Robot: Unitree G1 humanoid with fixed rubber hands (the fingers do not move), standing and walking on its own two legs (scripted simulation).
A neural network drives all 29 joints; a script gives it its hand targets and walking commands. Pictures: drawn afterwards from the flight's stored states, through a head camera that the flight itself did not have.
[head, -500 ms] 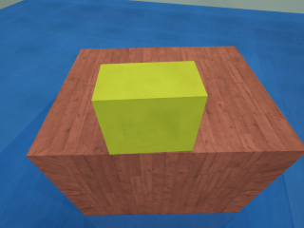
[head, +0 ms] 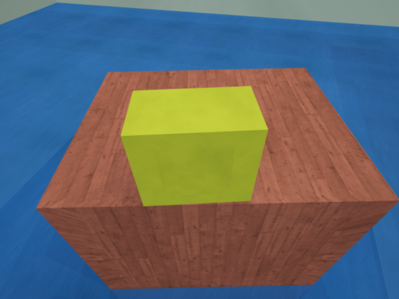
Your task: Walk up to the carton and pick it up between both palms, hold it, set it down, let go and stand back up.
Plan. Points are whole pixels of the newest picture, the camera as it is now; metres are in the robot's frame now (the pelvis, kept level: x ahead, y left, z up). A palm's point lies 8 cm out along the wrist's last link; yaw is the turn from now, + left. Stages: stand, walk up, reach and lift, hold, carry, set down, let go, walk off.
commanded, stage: walk up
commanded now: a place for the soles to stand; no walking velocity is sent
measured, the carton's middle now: (194, 148) +0.47 +0.01 +0.06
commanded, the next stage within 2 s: reach and lift in 0.96 s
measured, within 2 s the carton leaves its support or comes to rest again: neither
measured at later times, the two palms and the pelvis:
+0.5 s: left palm out of the picture +0.12 +0.32 -0.09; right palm out of the picture +0.10 -0.30 -0.09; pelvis +0.02 +0.01 +0.00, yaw +0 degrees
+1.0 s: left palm out of the picture +0.12 +0.32 -0.09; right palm out of the picture +0.10 -0.30 -0.09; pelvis +0.02 +0.01 +0.00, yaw +0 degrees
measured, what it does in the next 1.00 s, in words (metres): stands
